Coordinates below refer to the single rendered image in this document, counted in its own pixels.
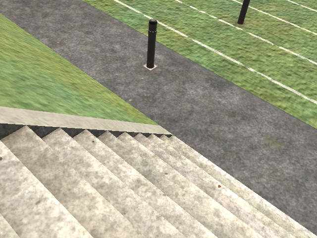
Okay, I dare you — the stairs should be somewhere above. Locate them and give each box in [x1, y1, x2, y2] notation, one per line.
[0, 125, 317, 238]

